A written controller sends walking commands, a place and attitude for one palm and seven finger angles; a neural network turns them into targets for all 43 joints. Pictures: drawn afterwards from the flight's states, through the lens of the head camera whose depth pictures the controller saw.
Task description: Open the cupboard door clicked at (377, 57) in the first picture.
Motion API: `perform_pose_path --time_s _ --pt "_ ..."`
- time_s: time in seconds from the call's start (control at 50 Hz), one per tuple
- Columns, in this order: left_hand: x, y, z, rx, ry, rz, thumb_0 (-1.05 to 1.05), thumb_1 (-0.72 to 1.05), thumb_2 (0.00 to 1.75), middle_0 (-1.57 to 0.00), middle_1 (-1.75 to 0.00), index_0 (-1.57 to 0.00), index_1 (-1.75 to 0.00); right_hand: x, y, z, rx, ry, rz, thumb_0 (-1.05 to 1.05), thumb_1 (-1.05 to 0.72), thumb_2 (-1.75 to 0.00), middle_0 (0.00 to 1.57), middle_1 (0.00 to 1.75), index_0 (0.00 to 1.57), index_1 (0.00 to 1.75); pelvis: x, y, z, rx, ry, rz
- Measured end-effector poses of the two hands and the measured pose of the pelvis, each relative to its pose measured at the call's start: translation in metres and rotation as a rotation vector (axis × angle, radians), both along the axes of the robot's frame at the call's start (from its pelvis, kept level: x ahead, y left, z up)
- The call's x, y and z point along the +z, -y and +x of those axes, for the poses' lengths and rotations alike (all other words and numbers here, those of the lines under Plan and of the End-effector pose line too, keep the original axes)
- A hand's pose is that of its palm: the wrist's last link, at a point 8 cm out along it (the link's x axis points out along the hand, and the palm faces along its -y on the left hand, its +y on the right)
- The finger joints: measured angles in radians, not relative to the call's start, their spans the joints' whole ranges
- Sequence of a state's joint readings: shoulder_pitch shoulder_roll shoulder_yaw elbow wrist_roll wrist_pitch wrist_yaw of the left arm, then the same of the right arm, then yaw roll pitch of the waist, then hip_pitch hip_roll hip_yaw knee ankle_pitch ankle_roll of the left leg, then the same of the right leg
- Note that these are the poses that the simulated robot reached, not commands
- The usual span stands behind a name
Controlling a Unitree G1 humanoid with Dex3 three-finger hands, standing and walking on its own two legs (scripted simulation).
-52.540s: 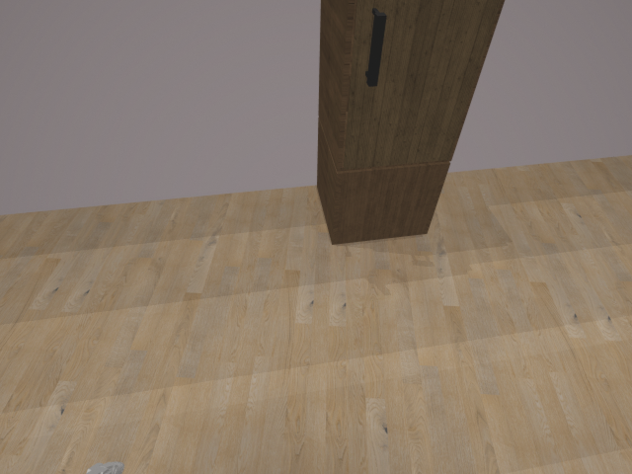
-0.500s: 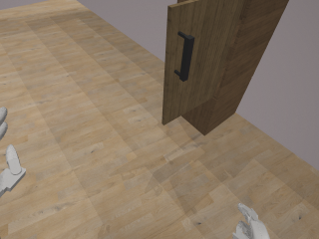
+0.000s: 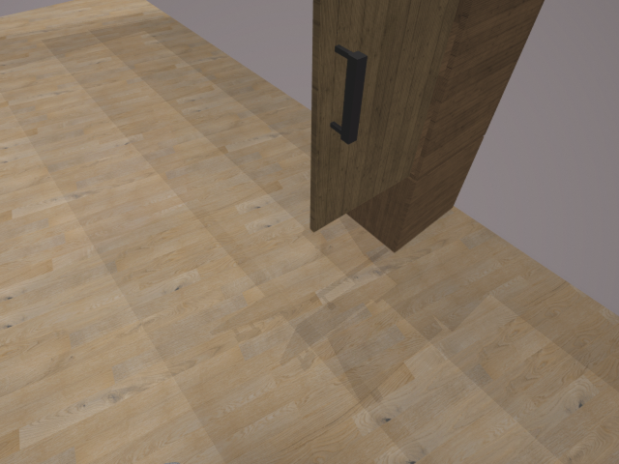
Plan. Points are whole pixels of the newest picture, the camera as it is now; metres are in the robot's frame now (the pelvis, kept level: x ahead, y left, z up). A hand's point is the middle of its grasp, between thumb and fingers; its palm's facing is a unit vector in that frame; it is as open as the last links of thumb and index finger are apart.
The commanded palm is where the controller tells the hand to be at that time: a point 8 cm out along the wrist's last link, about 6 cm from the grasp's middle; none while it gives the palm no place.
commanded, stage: let the arm hang, fingers relaxed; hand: left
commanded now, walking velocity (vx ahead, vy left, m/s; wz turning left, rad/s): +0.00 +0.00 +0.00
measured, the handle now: (345, 96) +0.74 -0.05 +0.08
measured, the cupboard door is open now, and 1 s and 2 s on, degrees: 87 87 87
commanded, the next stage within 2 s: look to check the result in 0.82 s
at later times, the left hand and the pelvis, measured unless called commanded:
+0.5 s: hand out of the picture +0.00 +0.18 -0.16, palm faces +0.05 -0.97 -0.22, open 7.4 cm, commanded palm none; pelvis +0.01 +0.00 +0.01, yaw +0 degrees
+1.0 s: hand out of the picture +0.04 +0.18 -0.16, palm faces +0.04 -0.98 -0.21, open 7.4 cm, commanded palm none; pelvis +0.03 +0.00 +0.01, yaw +0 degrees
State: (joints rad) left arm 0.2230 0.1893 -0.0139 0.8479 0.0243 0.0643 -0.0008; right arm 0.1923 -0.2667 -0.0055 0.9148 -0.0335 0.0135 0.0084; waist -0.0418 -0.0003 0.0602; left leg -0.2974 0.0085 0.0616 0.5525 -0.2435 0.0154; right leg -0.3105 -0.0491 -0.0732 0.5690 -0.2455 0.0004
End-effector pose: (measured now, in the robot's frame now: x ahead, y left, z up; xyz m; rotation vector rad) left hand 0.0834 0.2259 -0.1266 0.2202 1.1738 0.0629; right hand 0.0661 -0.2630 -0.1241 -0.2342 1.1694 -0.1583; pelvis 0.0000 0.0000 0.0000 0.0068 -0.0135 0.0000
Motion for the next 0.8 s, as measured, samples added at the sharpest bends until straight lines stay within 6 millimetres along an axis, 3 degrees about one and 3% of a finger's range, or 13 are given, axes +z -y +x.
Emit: perform_pose_path --time_s 0.06,0.14,0.28,0.38,0.5,0.6,0.8 --pt "-0.013 0.003 -0.034 0.095 -0.091 -0.011 -0.01 0.98 0.9 -0.21 -0.3 -0.21 -0.3 -0.001 -0.004 -0.036 -0.019 -0.138 -0.003 0.0 -0.91 -0.9 0.2 0.3 0.2 0.3 0.003 0.004 0.001 0.01 -0.001 -0.008" --pt "-0.014 -0.003 -0.072 0.137 -0.196 -0.003 -0.01 0.98 0.9 -0.21 -0.3 -0.21 -0.3 -0.004 -0.016 -0.072 -0.046 -0.267 0.022 0.0 -0.91 -0.9 0.19 0.3 0.19 0.3 0.006 0.006 0.005 0.019 0.002 -0.017" --pt "-0.005 -0.011 -0.108 0.176 -0.307 0.034 0.0 0.93 0.9 -0.21 -0.3 -0.2 -0.3 -0.013 -0.042 -0.093 -0.082 -0.328 0.093 0.0 -0.91 -0.9 0.2 0.3 0.2 0.3 0.009 0.003 0.009 0.016 0.01 -0.015" --pt "-0.002 -0.009 -0.106 0.179 -0.308 0.04 0.0 0.91 0.9 -0.2 -0.3 -0.2 -0.3 -0.019 -0.057 -0.087 -0.088 -0.307 0.132 0.0 -0.91 -0.9 0.2 0.3 0.2 0.3 0.009 0.001 0.011 0.008 0.013 -0.01" --pt "-0.004 0.0 -0.086 0.168 -0.254 0.017 0.0 0.91 0.9 -0.2 -0.3 -0.2 -0.3 -0.021 -0.065 -0.072 -0.086 -0.264 0.151 0.0 -0.91 -0.9 0.2 0.3 0.2 0.3 0.01 0.0 0.014 0.004 0.014 -0.006" --pt "-0.007 0.009 -0.067 0.155 -0.21 -0.008 0.0 0.91 0.9 -0.2 -0.3 -0.2 -0.3 -0.019 -0.061 -0.065 -0.089 -0.248 0.135 0.01 -0.92 -0.9 0.2 0.3 0.2 0.3 0.01 0.0 0.017 0.002 0.017 -0.004" --pt "-0.007 0.006 -0.058 0.152 -0.209 -0.008 0.01 0.91 0.9 -0.2 -0.3 -0.2 -0.3 -0.015 -0.049 -0.059 -0.092 -0.249 0.102 0.0 -0.91 -0.9 0.2 0.3 0.2 0.3 0.011 0.001 0.023 0.004 0.015 -0.005"
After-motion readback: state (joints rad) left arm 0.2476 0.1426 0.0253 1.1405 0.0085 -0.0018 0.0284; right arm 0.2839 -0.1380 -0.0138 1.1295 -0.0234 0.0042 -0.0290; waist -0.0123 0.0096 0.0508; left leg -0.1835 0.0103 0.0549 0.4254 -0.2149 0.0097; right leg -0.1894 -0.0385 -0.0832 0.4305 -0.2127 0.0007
